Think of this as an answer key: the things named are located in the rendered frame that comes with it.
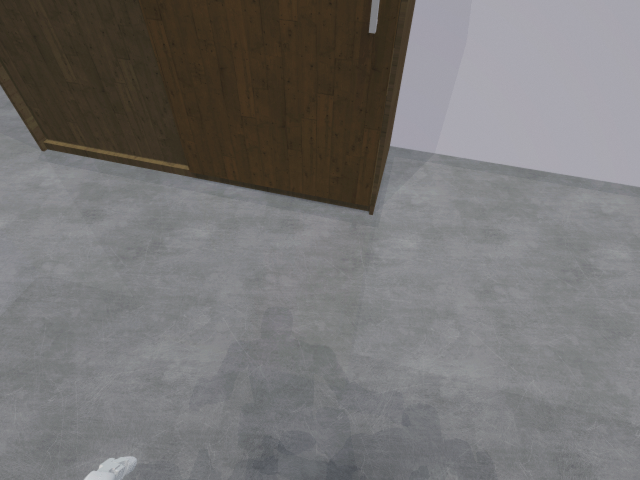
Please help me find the left robot hand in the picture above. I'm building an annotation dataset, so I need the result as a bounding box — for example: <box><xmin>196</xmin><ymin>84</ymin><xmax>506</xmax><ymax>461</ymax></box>
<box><xmin>84</xmin><ymin>456</ymin><xmax>137</xmax><ymax>480</ymax></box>

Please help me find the wardrobe door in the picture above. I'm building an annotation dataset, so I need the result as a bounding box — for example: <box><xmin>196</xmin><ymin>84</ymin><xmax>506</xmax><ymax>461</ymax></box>
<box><xmin>139</xmin><ymin>0</ymin><xmax>401</xmax><ymax>206</ymax></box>
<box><xmin>0</xmin><ymin>0</ymin><xmax>188</xmax><ymax>165</ymax></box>

